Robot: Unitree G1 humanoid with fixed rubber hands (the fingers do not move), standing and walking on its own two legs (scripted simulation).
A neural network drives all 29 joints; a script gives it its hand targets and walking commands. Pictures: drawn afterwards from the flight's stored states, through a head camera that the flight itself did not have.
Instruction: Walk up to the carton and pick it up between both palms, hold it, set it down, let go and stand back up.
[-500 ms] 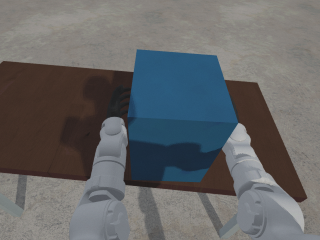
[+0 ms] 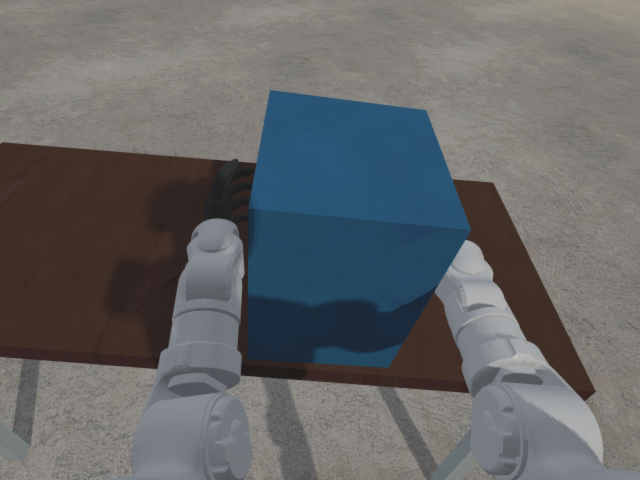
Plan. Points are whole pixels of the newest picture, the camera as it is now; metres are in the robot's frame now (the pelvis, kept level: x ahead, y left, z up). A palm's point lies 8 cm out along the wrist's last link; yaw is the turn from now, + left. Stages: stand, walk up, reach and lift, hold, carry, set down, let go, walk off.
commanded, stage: reach and lift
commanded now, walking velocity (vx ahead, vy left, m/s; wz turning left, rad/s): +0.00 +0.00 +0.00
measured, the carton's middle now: (333, 239) +0.41 +0.01 +0.11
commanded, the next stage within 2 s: hold in 1.88 s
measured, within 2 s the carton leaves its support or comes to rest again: neither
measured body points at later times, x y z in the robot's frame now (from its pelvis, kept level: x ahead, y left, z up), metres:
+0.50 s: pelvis +0.00 +0.01 +0.00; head -0.05 +0.05 +0.44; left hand +0.40 +0.17 +0.20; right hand +0.40 -0.13 +0.19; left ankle +0.03 +0.12 -0.75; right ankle +0.01 -0.10 -0.75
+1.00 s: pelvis +0.00 +0.01 +0.00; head -0.06 +0.05 +0.44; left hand +0.39 +0.17 +0.24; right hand +0.39 -0.13 +0.23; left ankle +0.03 +0.12 -0.75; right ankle +0.01 -0.10 -0.75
